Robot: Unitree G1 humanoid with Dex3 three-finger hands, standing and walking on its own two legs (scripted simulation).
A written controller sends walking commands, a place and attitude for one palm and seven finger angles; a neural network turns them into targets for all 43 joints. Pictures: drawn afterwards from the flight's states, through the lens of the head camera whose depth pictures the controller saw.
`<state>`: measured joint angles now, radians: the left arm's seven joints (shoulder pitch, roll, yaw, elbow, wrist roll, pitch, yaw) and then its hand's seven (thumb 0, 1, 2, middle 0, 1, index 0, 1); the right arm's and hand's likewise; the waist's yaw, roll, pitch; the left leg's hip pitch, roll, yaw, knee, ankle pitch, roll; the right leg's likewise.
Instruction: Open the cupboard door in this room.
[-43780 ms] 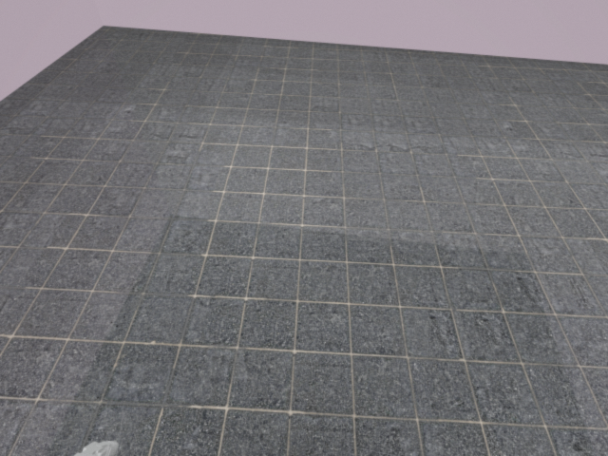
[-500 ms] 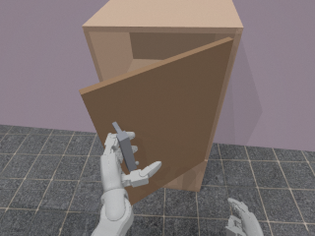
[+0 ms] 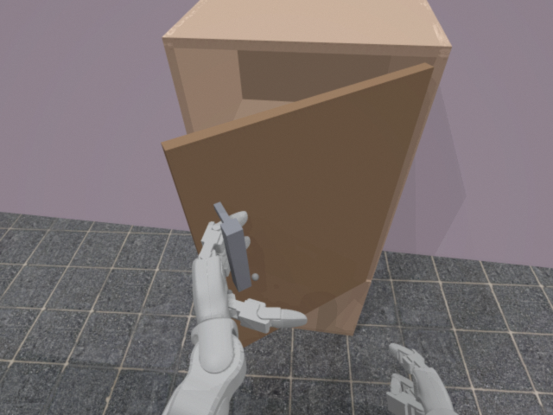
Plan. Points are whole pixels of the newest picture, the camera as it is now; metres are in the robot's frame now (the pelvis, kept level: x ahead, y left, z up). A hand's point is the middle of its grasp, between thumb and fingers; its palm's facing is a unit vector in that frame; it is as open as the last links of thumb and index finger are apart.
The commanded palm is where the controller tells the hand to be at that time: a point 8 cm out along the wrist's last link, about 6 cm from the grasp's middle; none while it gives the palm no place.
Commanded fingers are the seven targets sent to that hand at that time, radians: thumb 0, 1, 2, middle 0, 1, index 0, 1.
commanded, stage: slide the hand sideways off the handle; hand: left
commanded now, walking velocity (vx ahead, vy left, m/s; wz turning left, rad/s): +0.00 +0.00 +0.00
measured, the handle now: (231, 247) +0.33 +0.09 +0.09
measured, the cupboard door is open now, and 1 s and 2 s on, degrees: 37 40 40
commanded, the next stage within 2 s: draw the hand back to the body in 1.20 s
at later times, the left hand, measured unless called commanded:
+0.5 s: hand (259, 312) +0.23 +0.04 +0.09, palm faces -0.18 -0.98 +0.00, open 16.0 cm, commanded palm +0.20 +0.11 +0.09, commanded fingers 0.00 -0.50 0.30 -0.15 -0.30 -0.15 -0.30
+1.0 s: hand (207, 337) +0.20 +0.10 +0.09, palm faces -0.10 -0.99 -0.04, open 16.1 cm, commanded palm +0.17 +0.16 +0.09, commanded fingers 0.00 -0.50 0.30 -0.15 -0.30 -0.15 -0.30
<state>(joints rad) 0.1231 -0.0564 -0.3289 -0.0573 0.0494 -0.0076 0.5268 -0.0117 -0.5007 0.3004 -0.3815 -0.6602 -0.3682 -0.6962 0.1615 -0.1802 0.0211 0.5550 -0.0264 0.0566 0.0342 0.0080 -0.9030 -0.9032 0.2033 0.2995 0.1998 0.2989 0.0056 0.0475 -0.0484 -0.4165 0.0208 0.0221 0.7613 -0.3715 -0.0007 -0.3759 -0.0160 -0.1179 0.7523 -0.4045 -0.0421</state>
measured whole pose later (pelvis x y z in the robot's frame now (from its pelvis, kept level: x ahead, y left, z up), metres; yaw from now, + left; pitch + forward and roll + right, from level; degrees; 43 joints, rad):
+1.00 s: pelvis +0.01 -0.01 -0.01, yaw -1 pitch +4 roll +0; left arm 0.55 0.16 -0.08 -0.34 -0.15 -0.19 -0.10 -0.01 -0.50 0.30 -0.19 -0.32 -0.19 -0.32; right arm 0.27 -0.23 0.02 0.45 0.03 -0.10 -0.02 0.01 -0.90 -0.90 0.20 0.30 0.20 0.30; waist 0.00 0.05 -0.08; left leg -0.48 0.04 0.03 0.82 -0.41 -0.01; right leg -0.45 0.00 -0.11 0.82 -0.45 -0.05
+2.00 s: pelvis +0.00 +0.03 +0.02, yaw -1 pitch -2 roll -2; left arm 0.60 0.29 0.11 -0.49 -0.07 -0.02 0.07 -0.01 -0.26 0.40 -0.16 -0.30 -0.16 -0.30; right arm 0.24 -0.22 0.05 0.54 0.02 -0.16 -0.09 0.01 -0.90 -0.90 0.20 0.30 0.20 0.30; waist 0.05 0.05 -0.02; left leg -0.28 0.02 0.04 0.64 -0.33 0.03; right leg -0.22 -0.01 -0.09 0.58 -0.32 -0.01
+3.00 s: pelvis +0.02 +0.01 +0.03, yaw -2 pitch -5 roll +0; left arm 0.47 0.33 0.31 -0.38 -0.07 -0.07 0.12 0.01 0.88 0.90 -0.21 -0.30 -0.21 -0.30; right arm 0.19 -0.23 0.01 0.65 0.01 -0.10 -0.07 0.01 -0.90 -0.90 0.20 0.30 0.20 0.30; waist 0.06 0.07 0.03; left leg -0.08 0.02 0.06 0.41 -0.24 0.01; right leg -0.05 0.01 -0.07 0.38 -0.24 -0.02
